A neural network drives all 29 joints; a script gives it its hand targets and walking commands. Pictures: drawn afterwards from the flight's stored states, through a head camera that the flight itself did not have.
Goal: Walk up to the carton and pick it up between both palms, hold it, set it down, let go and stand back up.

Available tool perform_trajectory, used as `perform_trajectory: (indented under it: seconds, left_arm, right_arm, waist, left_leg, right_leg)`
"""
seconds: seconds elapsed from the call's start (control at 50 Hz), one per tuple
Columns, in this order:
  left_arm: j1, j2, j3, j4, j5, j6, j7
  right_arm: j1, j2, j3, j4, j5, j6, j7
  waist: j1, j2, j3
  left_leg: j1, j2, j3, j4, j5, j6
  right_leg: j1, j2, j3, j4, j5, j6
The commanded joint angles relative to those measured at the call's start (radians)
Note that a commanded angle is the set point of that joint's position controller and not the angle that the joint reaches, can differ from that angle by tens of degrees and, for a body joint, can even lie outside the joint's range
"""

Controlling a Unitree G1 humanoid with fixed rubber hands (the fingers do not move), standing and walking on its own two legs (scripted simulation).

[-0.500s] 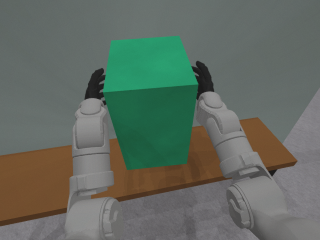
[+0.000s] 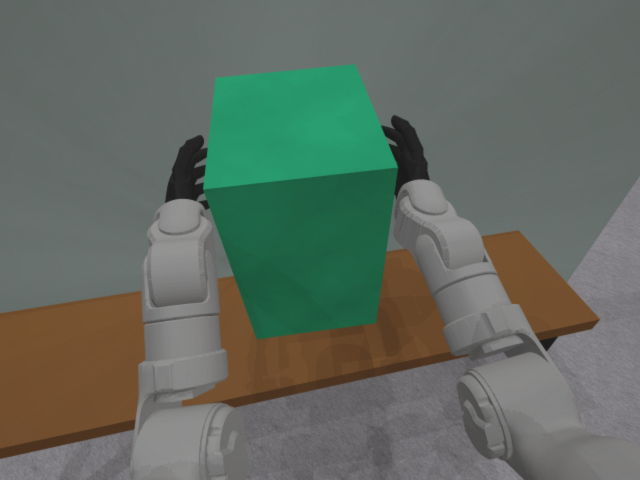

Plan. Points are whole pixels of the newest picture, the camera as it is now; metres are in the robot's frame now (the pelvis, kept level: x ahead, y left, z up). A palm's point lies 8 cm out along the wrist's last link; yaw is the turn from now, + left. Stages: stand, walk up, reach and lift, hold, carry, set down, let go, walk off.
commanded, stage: hold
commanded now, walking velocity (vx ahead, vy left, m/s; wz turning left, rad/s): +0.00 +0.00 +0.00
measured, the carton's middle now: (302, 210) +0.40 +0.01 +0.17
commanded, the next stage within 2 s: none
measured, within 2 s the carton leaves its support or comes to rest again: neither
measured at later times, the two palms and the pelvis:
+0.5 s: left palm (190, 206) +0.35 +0.13 +0.22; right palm (418, 184) +0.36 -0.13 +0.22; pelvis -0.02 -0.01 +0.00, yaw +0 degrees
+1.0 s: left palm (186, 212) +0.36 +0.14 +0.21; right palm (410, 187) +0.37 -0.12 +0.21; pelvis -0.01 +0.00 +0.00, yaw +0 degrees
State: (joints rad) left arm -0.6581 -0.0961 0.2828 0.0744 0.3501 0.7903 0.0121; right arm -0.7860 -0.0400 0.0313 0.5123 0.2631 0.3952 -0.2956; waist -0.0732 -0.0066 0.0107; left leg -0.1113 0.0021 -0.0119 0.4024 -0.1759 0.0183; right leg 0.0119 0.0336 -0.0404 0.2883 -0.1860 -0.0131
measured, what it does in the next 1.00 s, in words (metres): stands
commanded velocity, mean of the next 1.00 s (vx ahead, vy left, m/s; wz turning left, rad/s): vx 0.00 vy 0.00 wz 0.00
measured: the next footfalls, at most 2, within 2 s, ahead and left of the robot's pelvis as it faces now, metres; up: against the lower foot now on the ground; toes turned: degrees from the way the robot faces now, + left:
none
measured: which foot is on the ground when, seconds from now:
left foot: down 0.00-1.00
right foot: down 0.00-1.00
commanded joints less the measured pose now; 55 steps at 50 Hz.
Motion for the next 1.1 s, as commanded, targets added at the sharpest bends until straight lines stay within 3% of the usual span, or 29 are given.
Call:
perform_trajectory:
  seconds: [0.0, 0.06, 0.12, 0.18, 0.26, 0.28, 0.36, 0.5, 0.58, 0.74, 0.8, 0.92, 0.96, 0.98, 1.04, 1.06, 1.08]
  left_arm:
    - [-0.657, -0.560, -0.559, -0.141, -0.184, -0.056, -0.132]
    - [-0.655, -0.554, -0.553, -0.169, -0.184, -0.056, -0.140]
    - [-0.664, -0.561, -0.549, -0.156, -0.188, -0.063, -0.142]
    - [-0.698, -0.567, -0.564, -0.137, -0.189, -0.075, -0.141]
    - [-0.744, -0.575, -0.567, -0.121, -0.213, -0.106, -0.132]
    - [-0.754, -0.578, -0.547, -0.102, -0.202, -0.105, -0.127]
    - [-0.759, -0.576, -0.492, -0.013, -0.166, -0.089, -0.128]
    - [-0.809, -0.562, -0.441, 0.030, -0.155, -0.102, -0.128]
    - [-0.769, -0.558, -0.451, 0.015, -0.165, -0.093, -0.129]
    - [-0.770, -0.568, -0.481, -0.025, -0.180, -0.090, -0.135]
    - [-0.786, -0.570, -0.502, -0.046, -0.177, -0.099, -0.133]
    - [-0.748, -0.580, -0.520, -0.030, -0.178, -0.078, -0.124]
    - [-0.770, -0.592, -0.523, -0.062, -0.187, -0.087, -0.124]
    - [-0.765, -0.592, -0.545, -0.080, -0.198, -0.092, -0.122]
    - [-0.746, -0.601, -0.567, -0.090, -0.213, -0.094, -0.112]
    - [-0.754, -0.602, -0.576, -0.112, -0.211, -0.097, -0.111]
    - [-0.744, -0.602, -0.587, -0.120, -0.206, -0.095, -0.106]
  right_arm:
    - [-0.779, 0.645, 0.372, -0.378, 0.086, -0.057, 0.083]
    - [-0.765, 0.662, 0.391, -0.404, 0.104, -0.058, 0.083]
    - [-0.786, 0.670, 0.402, -0.433, 0.096, -0.060, 0.079]
    - [-0.810, 0.688, 0.383, -0.421, 0.082, -0.067, 0.087]
    - [-0.853, 0.695, 0.379, -0.435, 0.053, -0.074, 0.096]
    - [-0.882, 0.704, 0.375, -0.419, 0.056, -0.068, 0.100]
    - [-0.858, 0.681, 0.293, -0.268, 0.009, -0.071, 0.116]
    - [-0.891, 0.690, 0.281, -0.220, 0.017, -0.092, 0.112]
    - [-0.883, 0.686, 0.311, -0.242, 0.044, -0.086, 0.103]
    - [-0.857, 0.698, 0.332, -0.287, 0.061, -0.073, 0.098]
    - [-0.863, 0.703, 0.324, -0.284, 0.061, -0.073, 0.099]
    - [-0.849, 0.671, 0.311, -0.278, 0.053, -0.073, 0.107]
    - [-0.874, 0.688, 0.335, -0.335, 0.062, -0.076, 0.107]
    - [-0.873, 0.687, 0.349, -0.362, 0.069, -0.077, 0.104]
    - [-0.882, 0.681, 0.362, -0.382, 0.084, -0.074, 0.102]
    - [-0.861, 0.687, 0.363, -0.385, 0.079, -0.074, 0.103]
    - [-0.862, 0.672, 0.363, -0.382, 0.074, -0.071, 0.103]
  waist:
    - [-0.018, 0.049, -0.505]
    - [-0.019, 0.067, -0.505]
    - [-0.012, 0.040, -0.489]
    - [-0.020, 0.053, -0.461]
    - [-0.009, 0.026, -0.553]
    - [0.011, 0.011, -0.505]
    - [0.001, 0.042, -0.431]
    - [0.010, 0.035, -0.474]
    - [0.012, 0.039, -0.489]
    - [0.004, 0.015, -0.508]
    - [-0.006, 0.063, -0.495]
    - [-0.014, 0.082, -0.475]
    - [-0.012, 0.052, -0.538]
    - [-0.014, 0.053, -0.559]
    - [-0.006, 0.072, -0.560]
    - [-0.020, 0.083, -0.565]
    - [-0.009, 0.084, -0.567]
  left_leg:
    - [0.327, -0.007, -0.022, 0.025, 0.452, -0.053]
    - [0.312, -0.013, -0.016, 0.008, 0.414, -0.046]
    - [0.305, -0.014, -0.012, 0.001, 0.373, -0.038]
    - [0.284, -0.017, -0.008, -0.006, 0.300, -0.033]
    - [0.254, -0.015, -0.008, -0.027, 0.196, -0.005]
    - [0.248, -0.011, -0.002, -0.034, 0.187, -0.002]
    - [0.240, -0.006, 0.019, -0.057, 0.101, -0.004]
    - [0.241, -0.011, 0.024, -0.040, 0.166, 0.011]
    - [0.243, -0.012, 0.017, -0.020, 0.279, -0.008]
    - [0.266, -0.013, 0.013, -0.006, 0.289, -0.012]
    - [0.269, -0.013, 0.009, -0.012, 0.285, -0.021]
    - [0.289, 0.001, -0.002, -0.011, 0.293, -0.039]
    - [0.289, -0.004, -0.006, -0.004, 0.307, -0.029]
    - [0.301, 0.001, -0.011, 0.005, 0.361, -0.032]
    - [0.297, -0.003, -0.012, 0.002, 0.362, -0.040]
    - [0.307, -0.001, -0.013, 0.015, 0.375, -0.043]
    - [0.312, -0.002, -0.014, 0.009, 0.389, -0.044]
  right_leg:
    - [-0.019, 0.034, -0.010, -0.016, 0.317, 0.075]
    - [0.012, 0.022, -0.013, -0.007, 0.320, 0.075]
    - [0.007, 0.025, -0.014, -0.013, 0.290, 0.084]
    - [-0.020, 0.019, -0.014, -0.016, 0.216, 0.081]
    - [-0.029, 0.013, -0.017, -0.010, 0.148, 0.079]
    - [-0.048, 0.016, -0.014, -0.013, 0.122, 0.074]
    - [-0.092, 0.018, -0.025, -0.052, -0.029, 0.059]
    - [-0.042, 0.002, -0.011, -0.038, 0.085, 0.072]
    - [0.008, 0.015, 0.001, -0.027, 0.190, 0.076]
    - [-0.012, 0.016, -0.011, -0.016, 0.207, 0.076]
    - [-0.039, 0.018, -0.008, -0.021, 0.182, 0.073]
    - [-0.050, 0.023, -0.020, -0.040, 0.111, 0.055]
    - [-0.028, 0.024, -0.016, -0.029, 0.140, 0.063]
    - [-0.019, 0.029, -0.010, -0.014, 0.201, 0.064]
    - [-0.024, 0.031, -0.013, -0.026, 0.197, 0.062]
    - [-0.028, 0.026, -0.013, -0.014, 0.204, 0.064]
    - [-0.042, 0.028, -0.010, -0.026, 0.208, 0.059]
